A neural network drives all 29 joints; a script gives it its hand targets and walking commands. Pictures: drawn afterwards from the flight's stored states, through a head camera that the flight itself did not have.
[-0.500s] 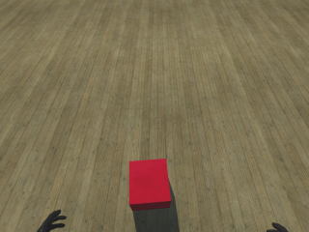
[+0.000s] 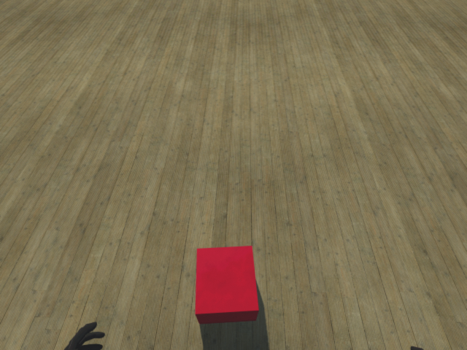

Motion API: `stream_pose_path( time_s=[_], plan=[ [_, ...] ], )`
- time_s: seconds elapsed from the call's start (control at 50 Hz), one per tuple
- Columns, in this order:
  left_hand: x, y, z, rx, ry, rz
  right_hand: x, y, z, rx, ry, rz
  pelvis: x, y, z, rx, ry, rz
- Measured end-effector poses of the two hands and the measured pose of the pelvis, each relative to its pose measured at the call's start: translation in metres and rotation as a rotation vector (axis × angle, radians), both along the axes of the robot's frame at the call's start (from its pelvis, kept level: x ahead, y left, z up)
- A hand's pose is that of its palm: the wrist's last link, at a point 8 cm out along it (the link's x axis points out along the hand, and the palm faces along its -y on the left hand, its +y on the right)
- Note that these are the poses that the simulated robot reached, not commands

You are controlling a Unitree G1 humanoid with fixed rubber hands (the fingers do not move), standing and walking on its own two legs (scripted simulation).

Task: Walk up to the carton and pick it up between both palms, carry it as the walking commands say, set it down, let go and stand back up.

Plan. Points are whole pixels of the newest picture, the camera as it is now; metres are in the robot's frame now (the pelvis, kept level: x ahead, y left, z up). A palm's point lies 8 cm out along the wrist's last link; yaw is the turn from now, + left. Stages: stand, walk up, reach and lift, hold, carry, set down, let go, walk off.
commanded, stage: walk up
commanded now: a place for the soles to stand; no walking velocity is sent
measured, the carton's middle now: (226, 284) +0.43 +0.05 -0.69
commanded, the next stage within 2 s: reach and lift in 0.74 s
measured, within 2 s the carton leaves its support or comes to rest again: neither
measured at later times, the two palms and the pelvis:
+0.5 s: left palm out of the picture +0.11 +0.31 -0.10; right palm out of the picture +0.11 -0.30 -0.10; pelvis +0.02 +0.01 +0.01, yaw +1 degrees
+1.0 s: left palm (89, 330) +0.16 +0.28 -0.10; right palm (392, 332) +0.16 -0.27 -0.11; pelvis -0.01 +0.00 -0.01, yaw +0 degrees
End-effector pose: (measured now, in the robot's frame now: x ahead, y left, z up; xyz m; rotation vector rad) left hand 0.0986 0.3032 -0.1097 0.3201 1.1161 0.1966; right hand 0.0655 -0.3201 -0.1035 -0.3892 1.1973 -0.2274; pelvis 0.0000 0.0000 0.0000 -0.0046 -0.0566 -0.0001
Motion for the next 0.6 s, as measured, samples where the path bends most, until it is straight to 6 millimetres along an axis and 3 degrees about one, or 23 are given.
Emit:
stream_pose_path(
  time_s=[0.3,0.6],
  plan=[
    [0.007,0.007,0.004,-0.002,0.03,0.03,0.036,0.016,0.002,0.026,-0.028,0.025,0.014,0.006,0.006,-0.001,0.026,0.008],
    [0.013,0.004,0.006,-0.002,0.02,0.051,0.051,0.018,0.002,0.031,-0.033,0.043,0.018,0.004,0.007,0.0,0.029,0.026]
  ],
)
